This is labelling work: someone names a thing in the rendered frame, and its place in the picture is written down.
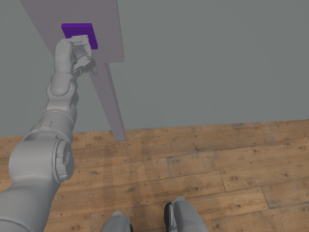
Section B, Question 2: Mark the right robot shin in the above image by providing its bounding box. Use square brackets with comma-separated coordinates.
[169, 196, 185, 232]

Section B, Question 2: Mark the left robot thigh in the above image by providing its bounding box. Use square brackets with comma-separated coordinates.
[100, 215, 130, 232]

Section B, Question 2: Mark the button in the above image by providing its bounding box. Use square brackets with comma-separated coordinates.
[61, 23, 98, 49]

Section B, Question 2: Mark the left robot forearm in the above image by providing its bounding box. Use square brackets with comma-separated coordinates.
[8, 72, 79, 181]

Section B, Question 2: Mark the left robot upper arm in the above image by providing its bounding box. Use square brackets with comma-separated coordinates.
[0, 138, 75, 232]

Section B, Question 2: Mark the left robot hand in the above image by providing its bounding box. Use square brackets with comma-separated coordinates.
[53, 35, 98, 80]

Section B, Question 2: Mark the panel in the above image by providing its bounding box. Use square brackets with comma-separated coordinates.
[19, 0, 126, 142]

